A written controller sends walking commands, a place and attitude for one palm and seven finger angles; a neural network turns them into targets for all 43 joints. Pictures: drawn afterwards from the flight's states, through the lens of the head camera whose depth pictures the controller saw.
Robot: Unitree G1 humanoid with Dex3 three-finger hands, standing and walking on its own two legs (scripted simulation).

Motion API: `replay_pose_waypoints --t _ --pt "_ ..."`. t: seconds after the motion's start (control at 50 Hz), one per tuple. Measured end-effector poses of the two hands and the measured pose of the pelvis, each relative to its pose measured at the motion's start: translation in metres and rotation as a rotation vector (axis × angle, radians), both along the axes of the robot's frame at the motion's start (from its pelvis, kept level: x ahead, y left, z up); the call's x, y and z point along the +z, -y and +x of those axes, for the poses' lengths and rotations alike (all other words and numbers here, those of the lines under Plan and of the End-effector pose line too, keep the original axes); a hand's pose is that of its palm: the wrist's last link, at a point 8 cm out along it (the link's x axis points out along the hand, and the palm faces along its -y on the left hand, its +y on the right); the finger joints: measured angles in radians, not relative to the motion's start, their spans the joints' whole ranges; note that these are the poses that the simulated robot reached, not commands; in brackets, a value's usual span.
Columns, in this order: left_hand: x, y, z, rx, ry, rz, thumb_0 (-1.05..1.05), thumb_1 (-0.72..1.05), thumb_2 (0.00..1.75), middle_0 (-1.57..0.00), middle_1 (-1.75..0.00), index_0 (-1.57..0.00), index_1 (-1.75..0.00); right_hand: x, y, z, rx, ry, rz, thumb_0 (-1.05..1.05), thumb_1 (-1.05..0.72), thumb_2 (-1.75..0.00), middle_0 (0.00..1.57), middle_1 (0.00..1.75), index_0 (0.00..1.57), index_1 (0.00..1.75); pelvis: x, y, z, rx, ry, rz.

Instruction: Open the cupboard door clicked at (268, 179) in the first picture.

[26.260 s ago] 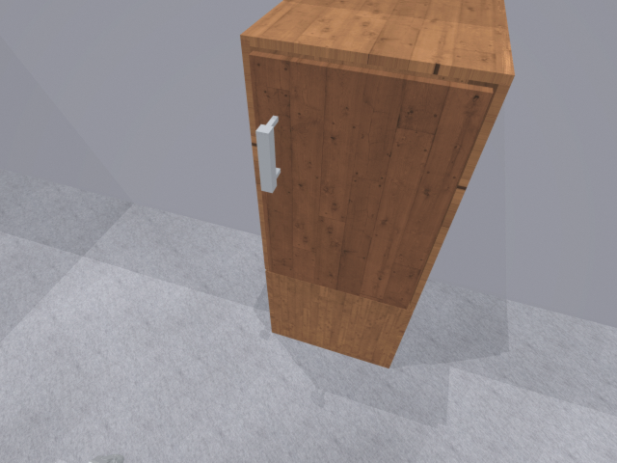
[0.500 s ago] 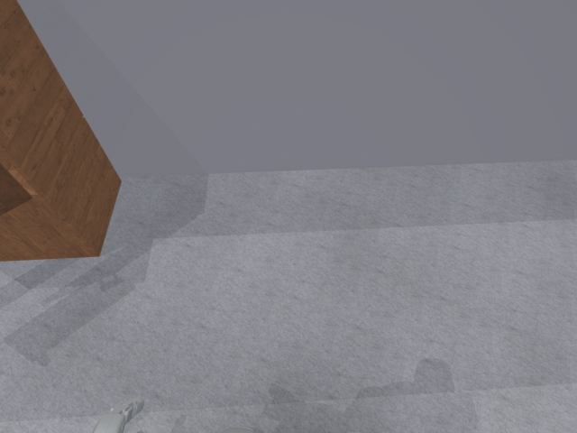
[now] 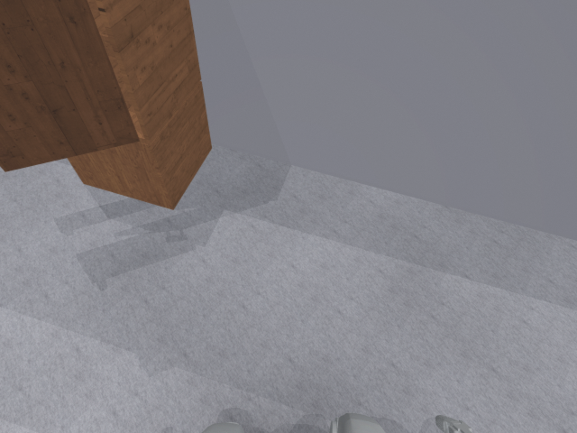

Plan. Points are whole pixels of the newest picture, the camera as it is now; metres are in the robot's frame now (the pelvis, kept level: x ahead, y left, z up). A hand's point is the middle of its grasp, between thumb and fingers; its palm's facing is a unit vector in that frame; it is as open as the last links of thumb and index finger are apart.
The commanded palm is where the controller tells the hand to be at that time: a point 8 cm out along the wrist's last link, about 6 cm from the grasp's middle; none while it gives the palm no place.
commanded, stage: turn to face it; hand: left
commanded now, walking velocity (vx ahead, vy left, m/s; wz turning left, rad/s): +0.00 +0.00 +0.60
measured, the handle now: out of the picture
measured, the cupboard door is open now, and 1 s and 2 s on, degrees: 41 41 41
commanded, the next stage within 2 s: take the last steps up to it in 0.74 s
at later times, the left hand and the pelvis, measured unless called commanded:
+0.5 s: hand out of the picture +0.02 +0.18 -0.17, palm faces +0.33 -0.92 -0.20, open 7.4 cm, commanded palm none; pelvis +0.01 -0.02 +0.00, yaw +19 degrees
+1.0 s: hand out of the picture -0.01 +0.17 -0.15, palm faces +0.49 -0.84 -0.23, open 7.4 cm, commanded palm none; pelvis +0.03 -0.03 +0.01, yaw +27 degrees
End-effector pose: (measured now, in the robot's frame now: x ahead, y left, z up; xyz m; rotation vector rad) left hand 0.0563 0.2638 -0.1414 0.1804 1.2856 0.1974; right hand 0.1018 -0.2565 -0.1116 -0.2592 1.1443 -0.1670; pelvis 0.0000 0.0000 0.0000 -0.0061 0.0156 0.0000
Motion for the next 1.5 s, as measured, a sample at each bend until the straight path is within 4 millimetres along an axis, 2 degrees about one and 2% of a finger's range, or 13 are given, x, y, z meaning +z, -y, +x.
replay_pose_waypoints --t 0.12,0.22,0.38,0.54,0.6,0.76,0.94,1.08,1.2,1.28,1.34,1.4,1.5 --pt "0.021 0.002 0.015 0.042 0.094 0.029 0.01 0.9 0.9 -0.2 -0.3 -0.19 -0.3 -0.005 -0.001 0.0 0.048 -0.057 0.034 0.0 -0.9 -0.9 0.2 0.3 0.2 0.3 0.007 0.011 0.004 0.071 -0.004 -0.013" --pt "0.027 0.018 0.021 0.072 0.175 0.069 0.01 0.9 0.9 -0.2 -0.3 -0.2 -0.3 -0.024 0.012 0.006 0.072 -0.088 0.073 0.01 -0.9 -0.9 0.2 0.3 0.21 0.3 -0.002 0.031 0.009 0.136 -0.008 0.008" --pt "0.027 0.044 -0.019 0.177 0.125 0.03 0.01 0.9 0.9 -0.2 -0.3 -0.2 -0.3 -0.016 0.014 0.038 0.157 -0.111 0.065 0.01 -0.91 -0.9 0.2 0.3 0.2 0.3 0.007 0.034 0.014 0.251 0.013 0.029" --pt "-0.008 0.033 -0.079 0.323 0.03 -0.049 0.01 0.9 0.9 -0.2 -0.3 -0.2 -0.3 -0.01 -0.031 0.086 0.318 -0.034 0.014 0.01 -0.91 -0.9 0.19 0.3 0.2 0.3 -0.006 0.01 0.014 0.344 0.0 0.011" --pt "-0.011 0.024 -0.097 0.361 -0.027 -0.042 0.01 0.9 0.9 -0.2 -0.3 -0.2 -0.3 -0.005 -0.046 0.092 0.358 -0.011 0.004 0.01 -0.91 -0.9 0.19 0.3 0.2 0.3 -0.005 0.007 0.012 0.356 0.005 0.006" --pt "0.01 0.015 -0.096 0.411 0.009 -0.008 0.01 0.91 0.9 -0.2 -0.3 -0.19 -0.3 -0.004 -0.061 0.081 0.401 -0.062 0.032 0.0 -0.9 -0.9 0.2 0.3 0.2 0.3 0.009 0.009 0.013 0.402 0.008 -0.014" --pt "0.021 0.045 -0.088 0.435 0.067 0.032 0.01 0.9 0.9 -0.2 -0.3 -0.19 -0.3 -0.03 -0.042 0.073 0.398 -0.152 0.09 0.01 -0.9 -0.9 0.2 0.3 0.2 0.3 0.003 0.028 0.023 0.454 0.011 0.016" --pt "0.025 0.072 -0.116 0.526 0.018 -0.035 0.01 0.9 0.9 -0.2 -0.3 -0.2 -0.3 -0.014 -0.044 0.089 0.439 -0.193 0.062 0.01 -0.91 -0.9 0.2 0.3 0.2 0.3 0.017 0.016 0.035 0.514 0.005 0.034" --pt "0.016 0.078 -0.157 0.636 -0.084 -0.103 0.01 0.9 0.9 -0.2 -0.3 -0.2 -0.3 -0.007 -0.09 0.127 0.536 -0.176 0.033 0.01 -0.91 -0.9 0.19 0.3 0.2 0.3 0.016 -0.017 0.045 0.571 -0.004 0.036" --pt "0.002 0.065 -0.187 0.694 -0.181 -0.152 0.01 0.9 0.9 -0.2 -0.3 -0.2 -0.3 -0.008 -0.147 0.16 0.613 -0.093 0.033 0.01 -0.91 -0.9 0.19 0.3 0.2 0.3 0.004 -0.053 0.051 0.588 -0.004 0.028" --pt "-0.011 0.041 -0.196 0.695 -0.244 -0.169 0.01 0.9 0.9 -0.2 -0.3 -0.2 -0.3 -0.013 -0.182 0.174 0.627 -0.004 0.037 0.01 -0.91 -0.9 0.19 0.3 0.2 0.3 -0.008 -0.077 0.053 0.585 0.006 0.015" --pt "-0.008 0.003 -0.177 0.673 -0.22 -0.137 0.01 0.9 0.9 -0.2 -0.3 -0.2 -0.3 -0.01 -0.203 0.167 0.61 -0.006 0.049 0.0 -0.91 -0.9 0.19 0.3 0.2 0.3 -0.002 -0.094 0.061 0.576 0.007 0.018" --pt "0.009 -0.065 -0.106 0.625 -0.05 -0.062 0.01 0.91 0.9 -0.19 -0.3 -0.19 -0.29 -0.009 -0.209 0.147 0.552 -0.087 0.046 -0.01 -0.94 -0.9 0.2 0.3 0.2 0.3 0.011 -0.12 0.081 0.579 0.004 0.029"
